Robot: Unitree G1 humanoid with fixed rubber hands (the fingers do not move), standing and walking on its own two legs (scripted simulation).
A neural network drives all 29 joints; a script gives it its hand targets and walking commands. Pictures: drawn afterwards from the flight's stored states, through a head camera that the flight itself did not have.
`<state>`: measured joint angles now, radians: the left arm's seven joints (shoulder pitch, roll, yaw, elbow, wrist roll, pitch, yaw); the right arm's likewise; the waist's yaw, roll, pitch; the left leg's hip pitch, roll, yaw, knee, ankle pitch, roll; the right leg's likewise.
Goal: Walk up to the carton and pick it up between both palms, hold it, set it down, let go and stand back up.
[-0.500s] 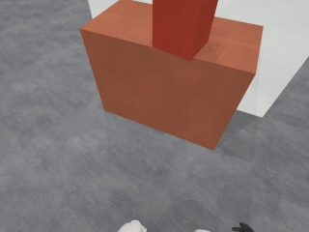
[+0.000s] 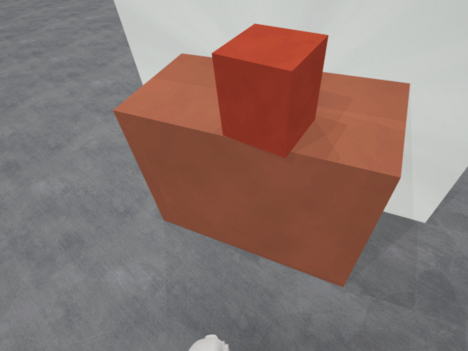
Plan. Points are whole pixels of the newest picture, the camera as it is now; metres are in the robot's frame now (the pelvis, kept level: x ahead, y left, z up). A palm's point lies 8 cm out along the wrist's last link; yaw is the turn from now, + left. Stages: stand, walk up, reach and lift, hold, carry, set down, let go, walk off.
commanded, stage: walk up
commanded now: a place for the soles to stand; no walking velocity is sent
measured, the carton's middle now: (270, 90) +0.76 -0.06 +0.06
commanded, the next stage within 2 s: none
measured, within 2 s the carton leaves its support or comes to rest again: neither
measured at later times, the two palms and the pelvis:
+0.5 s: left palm (140, 289) +0.29 +0.25 -0.12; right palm (379, 337) +0.20 -0.22 -0.13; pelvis +0.19 +0.01 +0.00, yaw -5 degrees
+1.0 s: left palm (153, 262) +0.36 +0.24 -0.14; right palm (347, 254) +0.36 -0.20 -0.12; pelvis +0.29 +0.02 +0.00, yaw -6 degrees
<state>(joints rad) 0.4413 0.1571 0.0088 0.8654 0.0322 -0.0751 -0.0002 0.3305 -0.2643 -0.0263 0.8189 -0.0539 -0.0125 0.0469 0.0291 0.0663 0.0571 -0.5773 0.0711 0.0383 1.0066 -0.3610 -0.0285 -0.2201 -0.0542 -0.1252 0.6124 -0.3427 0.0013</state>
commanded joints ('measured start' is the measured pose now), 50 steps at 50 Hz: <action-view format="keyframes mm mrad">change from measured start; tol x32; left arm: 1 -4 229 54 -54 4 -29 1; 50 -173 165 -12 17 -26 42 9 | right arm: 1 -65 -8 -3 -121 3 -45 6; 8 253 -164 -81 -81 -1 -66 -47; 50 -103 -76 9 21 59 -11 -54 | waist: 1 -4 -223 45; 8 -129 196 -105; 28 41 -303 -101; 50 -23 5 -104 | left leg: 1 66 10 9 -201 126 15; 6 422 -80 76 -386 182 54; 10 549 401 -795 -805 -375 215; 23 192 208 -89 -660 -18 227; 30 -86 -16 -47 181 -314 36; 42 289 221 -283 -620 235 149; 50 379 102 -92 -560 387 99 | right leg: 1 -68 -207 221 -335 5 -199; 11 -519 -7 182 706 -178 -15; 26 144 59 37 -9 226 -27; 29 102 -378 773 -335 -27 -261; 37 -112 -213 299 -179 449 -198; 43 -33 13 117 9 -15 -19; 50 -13 -49 168 -90 309 -32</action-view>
